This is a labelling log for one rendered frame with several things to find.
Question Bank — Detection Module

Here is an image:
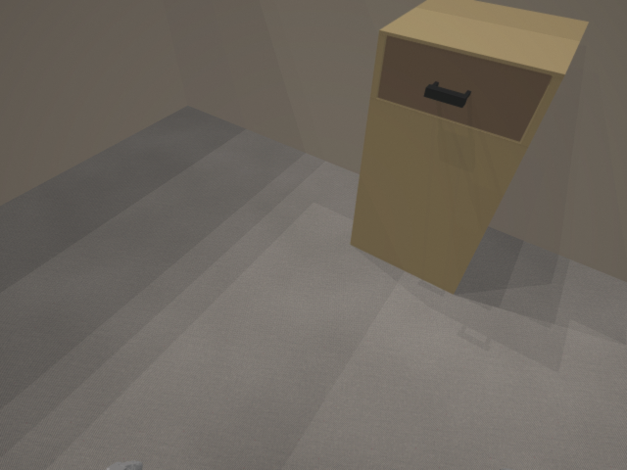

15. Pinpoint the drawer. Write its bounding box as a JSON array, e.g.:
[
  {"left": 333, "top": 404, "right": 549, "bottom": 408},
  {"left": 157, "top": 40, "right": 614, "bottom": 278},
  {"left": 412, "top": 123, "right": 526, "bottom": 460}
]
[{"left": 377, "top": 35, "right": 552, "bottom": 142}]

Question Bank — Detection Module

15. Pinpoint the cabinet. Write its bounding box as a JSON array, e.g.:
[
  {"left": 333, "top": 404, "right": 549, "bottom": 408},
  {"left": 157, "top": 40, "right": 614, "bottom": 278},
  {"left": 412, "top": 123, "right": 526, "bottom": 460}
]
[{"left": 350, "top": 0, "right": 589, "bottom": 294}]

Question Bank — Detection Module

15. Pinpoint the handle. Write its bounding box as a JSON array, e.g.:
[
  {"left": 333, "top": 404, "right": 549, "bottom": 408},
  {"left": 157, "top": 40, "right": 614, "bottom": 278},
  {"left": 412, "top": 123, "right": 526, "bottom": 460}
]
[{"left": 424, "top": 81, "right": 471, "bottom": 108}]

